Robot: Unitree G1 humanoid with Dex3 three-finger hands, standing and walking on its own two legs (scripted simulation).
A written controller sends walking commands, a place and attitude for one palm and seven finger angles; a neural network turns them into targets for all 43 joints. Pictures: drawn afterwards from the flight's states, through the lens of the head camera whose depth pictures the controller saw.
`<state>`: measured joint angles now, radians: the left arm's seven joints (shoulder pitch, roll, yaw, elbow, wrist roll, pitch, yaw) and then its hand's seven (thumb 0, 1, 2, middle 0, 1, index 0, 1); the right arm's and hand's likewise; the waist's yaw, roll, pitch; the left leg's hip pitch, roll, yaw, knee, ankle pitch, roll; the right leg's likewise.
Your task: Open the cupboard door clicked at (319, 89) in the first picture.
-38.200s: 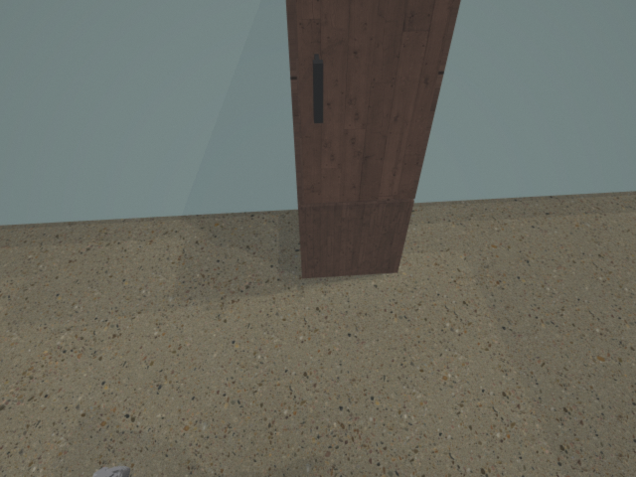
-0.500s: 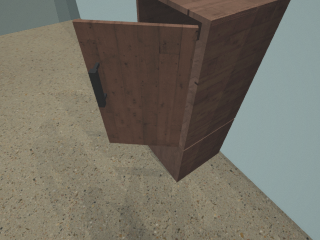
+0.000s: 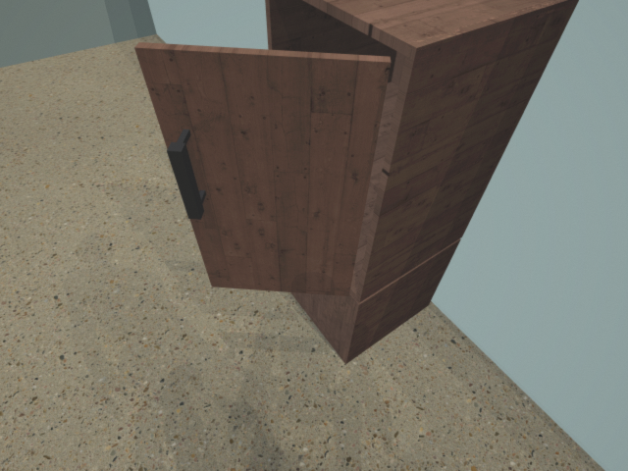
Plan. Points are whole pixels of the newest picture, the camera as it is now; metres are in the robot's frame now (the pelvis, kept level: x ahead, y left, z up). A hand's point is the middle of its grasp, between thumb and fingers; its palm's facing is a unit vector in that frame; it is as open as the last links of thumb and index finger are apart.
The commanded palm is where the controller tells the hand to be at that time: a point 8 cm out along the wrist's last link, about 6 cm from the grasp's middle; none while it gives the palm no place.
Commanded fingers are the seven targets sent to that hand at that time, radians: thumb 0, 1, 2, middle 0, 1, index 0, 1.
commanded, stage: come to a stop and stand still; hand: left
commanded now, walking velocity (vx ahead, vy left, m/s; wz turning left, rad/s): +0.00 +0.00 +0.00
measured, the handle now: (190, 175) +0.55 +0.25 +0.05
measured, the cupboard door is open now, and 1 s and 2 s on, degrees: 51 51 51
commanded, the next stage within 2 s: look again from close up in 0.02 s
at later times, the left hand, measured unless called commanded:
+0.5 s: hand out of the picture +0.01 +0.22 -0.18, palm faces -0.02 -0.97 -0.23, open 7.4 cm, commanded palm none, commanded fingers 0.00 0.90 0.90 -0.20 -0.30 -0.20 -0.30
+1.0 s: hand (144, 425) +0.17 +0.21 -0.01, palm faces +0.12 -0.99 -0.06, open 7.8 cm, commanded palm +0.10 +0.28 -0.05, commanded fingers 0.00 0.57 0.76 -0.22 -0.51 -0.22 -0.51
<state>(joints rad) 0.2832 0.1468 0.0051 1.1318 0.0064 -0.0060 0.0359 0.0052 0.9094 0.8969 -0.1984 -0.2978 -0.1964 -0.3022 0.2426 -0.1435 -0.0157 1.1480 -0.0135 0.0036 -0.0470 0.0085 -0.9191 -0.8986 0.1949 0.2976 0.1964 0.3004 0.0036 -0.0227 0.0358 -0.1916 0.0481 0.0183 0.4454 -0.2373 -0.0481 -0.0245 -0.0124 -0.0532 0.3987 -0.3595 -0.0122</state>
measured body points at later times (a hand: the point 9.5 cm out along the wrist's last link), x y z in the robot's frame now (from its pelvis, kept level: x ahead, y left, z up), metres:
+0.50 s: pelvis -0.02 +0.03 -0.01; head -0.02 +0.04 +0.44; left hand +0.01 +0.27 -0.16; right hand +0.00 -0.20 -0.16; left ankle +0.00 +0.15 -0.74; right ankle -0.09 -0.10 -0.74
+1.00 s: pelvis -0.06 +0.02 -0.04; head -0.04 +0.02 +0.41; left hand +0.16 +0.26 +0.00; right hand +0.10 -0.23 -0.12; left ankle +0.00 +0.15 -0.74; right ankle -0.09 -0.10 -0.74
